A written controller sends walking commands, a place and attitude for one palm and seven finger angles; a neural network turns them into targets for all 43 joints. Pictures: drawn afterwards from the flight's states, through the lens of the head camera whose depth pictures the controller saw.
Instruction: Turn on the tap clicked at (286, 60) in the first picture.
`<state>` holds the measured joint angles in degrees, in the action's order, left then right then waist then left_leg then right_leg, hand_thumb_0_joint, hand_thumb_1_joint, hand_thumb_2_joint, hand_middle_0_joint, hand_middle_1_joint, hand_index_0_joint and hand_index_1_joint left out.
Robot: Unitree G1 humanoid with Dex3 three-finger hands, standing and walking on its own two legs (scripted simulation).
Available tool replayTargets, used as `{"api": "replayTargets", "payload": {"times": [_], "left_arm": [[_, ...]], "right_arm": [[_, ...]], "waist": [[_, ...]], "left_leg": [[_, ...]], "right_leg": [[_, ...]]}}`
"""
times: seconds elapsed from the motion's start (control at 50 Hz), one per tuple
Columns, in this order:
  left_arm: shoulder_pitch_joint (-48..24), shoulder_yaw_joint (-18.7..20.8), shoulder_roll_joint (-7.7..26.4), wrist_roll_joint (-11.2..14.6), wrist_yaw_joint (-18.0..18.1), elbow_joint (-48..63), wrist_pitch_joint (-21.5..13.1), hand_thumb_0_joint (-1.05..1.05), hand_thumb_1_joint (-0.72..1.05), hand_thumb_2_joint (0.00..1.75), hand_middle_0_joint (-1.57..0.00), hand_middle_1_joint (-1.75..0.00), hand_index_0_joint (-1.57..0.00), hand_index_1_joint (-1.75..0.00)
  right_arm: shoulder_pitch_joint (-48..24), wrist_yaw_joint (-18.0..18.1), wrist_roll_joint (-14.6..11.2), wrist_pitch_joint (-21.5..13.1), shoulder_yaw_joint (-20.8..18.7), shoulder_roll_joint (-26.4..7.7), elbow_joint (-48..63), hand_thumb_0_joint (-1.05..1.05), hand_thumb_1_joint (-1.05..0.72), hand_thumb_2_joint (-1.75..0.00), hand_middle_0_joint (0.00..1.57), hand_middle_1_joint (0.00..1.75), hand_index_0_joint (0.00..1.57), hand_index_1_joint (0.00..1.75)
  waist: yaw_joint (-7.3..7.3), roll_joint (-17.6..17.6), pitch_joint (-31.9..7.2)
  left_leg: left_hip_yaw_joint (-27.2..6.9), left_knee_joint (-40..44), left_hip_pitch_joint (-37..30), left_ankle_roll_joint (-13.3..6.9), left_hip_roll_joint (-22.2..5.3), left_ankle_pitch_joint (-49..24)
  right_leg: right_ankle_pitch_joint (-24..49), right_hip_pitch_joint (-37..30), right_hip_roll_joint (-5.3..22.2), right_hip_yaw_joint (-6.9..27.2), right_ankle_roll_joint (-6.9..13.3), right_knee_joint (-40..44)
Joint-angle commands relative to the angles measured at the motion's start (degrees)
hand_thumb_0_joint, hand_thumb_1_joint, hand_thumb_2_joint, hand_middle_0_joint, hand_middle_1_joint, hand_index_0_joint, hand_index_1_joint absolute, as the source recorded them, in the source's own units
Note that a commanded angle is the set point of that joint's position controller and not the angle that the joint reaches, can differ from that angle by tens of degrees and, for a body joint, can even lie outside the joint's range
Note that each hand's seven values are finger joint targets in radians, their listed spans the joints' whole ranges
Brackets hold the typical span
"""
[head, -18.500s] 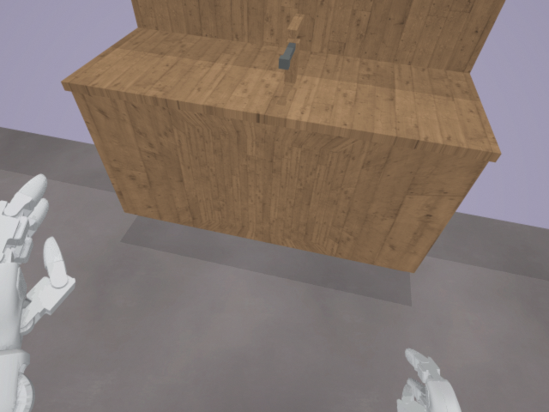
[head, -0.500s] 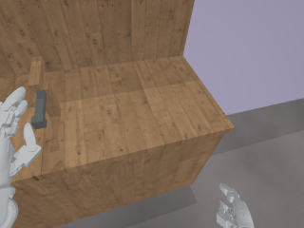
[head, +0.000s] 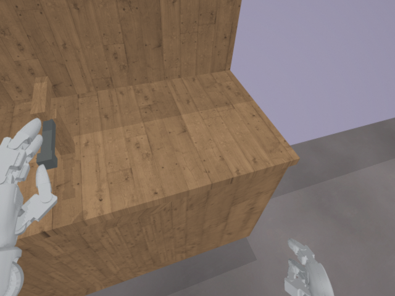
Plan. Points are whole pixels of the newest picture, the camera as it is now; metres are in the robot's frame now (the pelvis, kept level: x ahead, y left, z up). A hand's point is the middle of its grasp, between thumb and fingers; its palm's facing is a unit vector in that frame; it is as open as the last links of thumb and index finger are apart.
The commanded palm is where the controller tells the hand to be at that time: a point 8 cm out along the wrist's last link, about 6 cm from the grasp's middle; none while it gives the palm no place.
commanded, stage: come to a stop and stand still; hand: left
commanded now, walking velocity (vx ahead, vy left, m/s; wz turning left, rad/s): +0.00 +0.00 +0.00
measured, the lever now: (47, 160) +0.34 +0.34 +0.07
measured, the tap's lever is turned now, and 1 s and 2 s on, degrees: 0 0 0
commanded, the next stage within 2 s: look again from close up in 0.60 s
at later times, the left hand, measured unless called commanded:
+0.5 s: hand (44, 192) +0.22 +0.25 +0.16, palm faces +0.39 -0.86 -0.34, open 7.4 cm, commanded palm +0.16 +0.28 +0.18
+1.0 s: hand (45, 194) +0.22 +0.25 +0.16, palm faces +0.40 -0.85 -0.35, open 7.4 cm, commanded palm +0.16 +0.28 +0.18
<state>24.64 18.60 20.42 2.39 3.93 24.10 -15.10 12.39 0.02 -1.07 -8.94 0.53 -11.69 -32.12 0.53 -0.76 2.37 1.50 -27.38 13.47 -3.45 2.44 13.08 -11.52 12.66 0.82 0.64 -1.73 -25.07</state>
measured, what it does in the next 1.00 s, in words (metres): stands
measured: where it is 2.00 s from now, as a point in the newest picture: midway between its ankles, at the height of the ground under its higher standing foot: outside the picture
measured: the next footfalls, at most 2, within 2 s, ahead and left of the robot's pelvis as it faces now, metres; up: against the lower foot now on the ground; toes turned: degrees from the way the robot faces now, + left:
none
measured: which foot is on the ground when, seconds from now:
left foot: down 0.00-1.00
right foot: down 0.00-1.00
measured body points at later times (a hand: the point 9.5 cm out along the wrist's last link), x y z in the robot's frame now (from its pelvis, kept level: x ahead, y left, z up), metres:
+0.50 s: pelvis +0.01 +0.00 +0.00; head +0.01 +0.02 +0.45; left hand +0.20 +0.29 +0.18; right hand +0.19 -0.22 -0.06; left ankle +0.02 +0.08 -0.74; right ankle +0.02 -0.14 -0.74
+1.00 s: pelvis +0.01 -0.01 +0.00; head +0.03 +0.01 +0.45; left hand +0.19 +0.29 +0.18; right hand +0.20 -0.22 -0.06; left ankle +0.02 +0.08 -0.74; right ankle +0.02 -0.14 -0.74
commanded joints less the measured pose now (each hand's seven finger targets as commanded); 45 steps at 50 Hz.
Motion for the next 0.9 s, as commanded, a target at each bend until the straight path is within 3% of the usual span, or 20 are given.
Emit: {"api": "replayTargets", "payload": {"times": [0.0, 0.04, 0.14, 0.18, 0.2, 0.28, 0.3, 0.38, 0.4, 0.48, 0.5, 0.58, 0.6, 0.68, 0.74, 0.78, 0.8, 0.88], "left_arm": [[-9.8, 11.8, 13.5, 0.7, 2.6, 11.9, -3.9, 0.0, 0.9, 0.9, -0.2, -0.3, -0.2, -0.3], [-11.6, 9.9, 11.9, 0.3, 2.4, 11.7, -4.2, 0.0, 0.9, 0.9, -0.2, -0.3, -0.2, -0.3], [-12.5, 4.6, 7.4, -0.8, 2.4, 11.7, -4.1, 0.0, 0.9, 0.9, -0.2, -0.3, -0.2, -0.3], [-11.6, 4.5, 7.4, -1.1, 2.6, 11.3, -3.7, 0.0, 0.9, 0.9, -0.2, -0.3, -0.2, -0.3], [-11.4, 3.7, 6.5, -1.2, 2.6, 10.4, -3.6, 0.0, 0.9, 0.9, -0.2, -0.3, -0.2, -0.3], [-9.9, 6.9, 9.4, -1.3, 2.9, 9.9, -3.1, 0.0, 0.9, 0.9, -0.2, -0.3, -0.2, -0.3], [-9.3, 5.8, 7.8, -1.1, 2.6, 9.6, -3.1, 0.0, 0.9, 0.9, -0.2, -0.3, -0.2, -0.3], [-8.2, 8.0, 10.2, -0.5, 2.4, 12.7, -2.9, 0.0, 0.9, 0.9, -0.2, -0.3, -0.2, -0.3], [-8.1, 6.8, 8.8, -0.3, 2.3, 12.5, -2.9, 0.0, 0.9, 0.9, -0.2, -0.3, -0.2, -0.3], [-6.4, 8.0, 10.0, -0.1, 2.3, 13.5, -2.3, 0.0, 0.9, 0.9, -0.2, -0.3, -0.2, -0.3], [-6.3, 6.5, 8.2, 0.1, 2.2, 12.4, -2.2, 0.0, 0.9, 0.9, -0.2, -0.3, -0.2, -0.3], [-6.4, 7.4, 9.6, -0.1, 2.6, 13.3, -1.6, 0.0, 0.9, 0.9, -0.2, -0.3, -0.2, -0.3], [-6.1, 6.0, 7.9, 0.1, 2.5, 12.1, -1.5, 0.0, 0.9, 0.9, -0.2, -0.3, -0.2, -0.3], [-7.2, 7.1, 9.7, -0.2, 2.9, 14.1, -1.2, 0.0, 0.9, 0.9, -0.2, -0.3, -0.2, -0.3], [-6.2, 6.2, 8.7, 0.1, 2.8, 13.6, -1.1, 0.0, 0.9, 0.9, -0.2, -0.3, -0.2, -0.3], [-6.3, 7.6, 10.1, 0.0, 3.1, 14.9, -1.0, 0.0, 0.9, 0.9, -0.2, -0.3, -0.2, -0.3], [-5.9, 6.0, 8.4, 0.2, 2.9, 13.8, -1.1, 0.0, 0.9, 0.9, -0.2, -0.3, -0.2, -0.3], [-4.4, 8.1, 10.0, 0.2, 3.1, 13.5, -0.7, 0.0, 0.9, 0.9, -0.2, -0.3, -0.2, -0.3]], "right_arm": [[-6.1, 2.2, 0.2, -2.6, -2.3, -7.0, 8.8, 0.0, -0.9, -0.9, 0.2, 0.3, 0.2, 0.3], [-5.8, 2.3, 0.2, -3.2, -2.1, -6.8, 8.5, 0.0, -0.9, -0.9, 0.2, 0.3, 0.2, 0.3], [-5.2, 1.8, 0.5, -4.4, -2.1, -7.1, 7.1, 0.0, -0.9, -0.9, 0.2, 0.3, 0.2, 0.3], [-5.5, 1.5, 0.3, -4.6, -2.1, -7.1, 6.7, 0.0, -0.9, -0.9, 0.2, 0.3, 0.2, 0.3], [-5.2, 1.4, 0.6, -4.3, -2.0, -7.0, 6.6, 0.0, -0.9, -0.9, 0.2, 0.3, 0.2, 0.3], [-5.6, 1.5, 0.6, -3.4, -2.1, -7.1, 6.8, 0.0, -0.9, -0.9, 0.2, 0.3, 0.2, 0.3], [-5.5, 1.5, 0.7, -3.1, -2.0, -6.8, 6.9, 0.0, -0.9, -0.9, 0.2, 0.3, 0.2, 0.3], [-6.3, 1.6, 0.5, -2.6, -1.9, -6.7, 7.8, 0.0, -0.9, -0.9, 0.2, 0.3, 0.2, 0.3], [-5.9, 1.7, 0.6, -2.4, -1.9, -6.7, 7.8, 0.0, -0.9, -0.9, 0.2, 0.3, 0.2, 0.3], [-6.3, 1.8, 0.4, -2.2, -2.0, -6.7, 8.2, 0.0, -0.9, -0.9, 0.2, 0.3, 0.2, 0.3], [-5.7, 1.8, 0.6, -2.0, -2.0, -6.9, 8.0, 0.0, -0.9, -0.9, 0.2, 0.3, 0.2, 0.3], [-6.3, 2.0, 0.4, -1.8, -2.2, -6.9, 7.8, 0.0, -0.9, -0.9, 0.2, 0.3, 0.2, 0.3], [-5.8, 2.0, 0.6, -1.6, -2.2, -7.0, 7.7, 0.0, -0.9, -0.9, 0.2, 0.3, 0.2, 0.3], [-6.7, 2.3, 0.3, -1.5, -2.3, -7.1, 7.8, 0.0, -0.9, -0.9, 0.2, 0.3, 0.2, 0.3], [-6.0, 2.2, 0.4, -1.2, -2.4, -7.2, 8.0, 0.0, -0.9, -0.9, 0.2, 0.3, 0.2, 0.3], [-6.8, 2.3, 0.2, -1.2, -2.4, -7.1, 8.0, 0.0, -0.9, -0.9, 0.2, 0.3, 0.2, 0.3], [-6.2, 2.2, 0.5, -1.0, -2.2, -7.1, 7.9, 0.0, -0.9, -0.9, 0.2, 0.3, 0.2, 0.3], [-6.6, 2.4, 0.2, -0.8, -2.4, -7.0, 8.0, 0.0, -0.9, -0.9, 0.2, 0.3, 0.2, 0.3]], "waist": [[1.13, 2.9, -6.7], [1.23, 6.4, -6.3], [1.11, 5.5, -6.0], [1.1, 6.8, -5.9], [1.07, 5.8, -5.7], [1.18, 4.7, -5.8], [1.1, 4.6, -6.3], [1.22, 5.3, -7.7], [1.13, 5.3, -7.9], [1.31, 4.4, -9.2], [1.11, 3.7, -8.7], [1.17, 4.3, -9.0], [1.08, 3.4, -8.8], [1.15, 5.7, -8.3], [1.19, 4.2, -8.5], [1.18, 6.0, -8.5], [1.1, 5.0, -8.1], [1.18, 3.7, -8.2]], "left_leg": [[-7.3, 9.0, 5.4, 1.4, -6.7, 4.0], [-7.4, 9.5, 5.4, 1.2, -6.6, 6.7], [-7.1, 9.7, 3.2, 1.6, -6.2, 7.5], [-6.6, 9.9, 2.5, 2.1, -6.1, 5.8], [-6.9, 10.0, 3.2, 2.1, -6.1, 5.5], [-6.3, 9.5, 3.1, 2.7, -5.5, 1.8], [-6.2, 9.3, 2.8, 2.7, -5.4, 0.4], [-5.5, 8.5, 0.3, 3.2, -5.2, -5.8], [-5.6, 8.5, 0.6, 3.3, -5.3, -7.1], [-5.2, 7.5, -1.4, 3.4, -5.4, -10.2], [-5.3, 7.7, -0.9, 3.5, -5.3, -10.2], [-5.0, 7.2, -1.7, 3.3, -5.2, -9.7], [-4.9, 7.3, -1.8, 3.2, -5.1, -9.6], [-5.2, 7.8, -1.9, 3.4, -5.1, -9.3], [-5.6, 7.9, -1.2, 3.3, -5.1, -9.6], [-5.5, 8.0, -1.7, 3.4, -5.2, -9.5], [-5.8, 8.5, -0.7, 3.4, -5.1, -8.3], [-5.7, 8.3, -0.6, 3.2, -5.1, -7.3]], "right_leg": [[0.3, -6.9, 2.1, 0.4, 2.3, 2.0], [-0.6, -6.8, 1.8, 1.1, 2.5, 2.5], [-1.0, -5.6, 1.1, 1.5, 2.6, 4.4], [0.3, -5.6, 0.8, 1.1, 2.5, 4.6], [0.5, -5.9, 0.7, 0.9, 2.4, 4.8], [3.0, -6.8, 0.6, 0.7, 2.4, 5.5], [3.8, -7.2, 0.6, 0.5, 2.5, 5.4], [7.8, -7.6, 0.5, 0.0, 2.3, 4.8], [8.2, -8.1, 0.4, -0.5, 2.3, 4.5], [10.7, -8.5, 0.5, -0.3, 2.2, 4.6], [10.1, -8.3, 0.5, -0.5, 2.1, 4.8], [11.0, -8.3, 0.8, 0.0, 2.2, 5.4], [10.9, -8.0, 0.9, 0.0, 2.2, 5.5], [10.3, -7.9, 0.8, 0.1, 2.2, 5.4], [10.4, -8.9, 0.7, -0.1, 2.2, 5.3], [10.0, -8.4, 0.7, -0.2, 2.2, 5.2], [8.7, -8.6, 0.6, -0.6, 2.1, 5.2], [9.4, -8.9, 1.0, 0.1, 2.2, 6.0]]}}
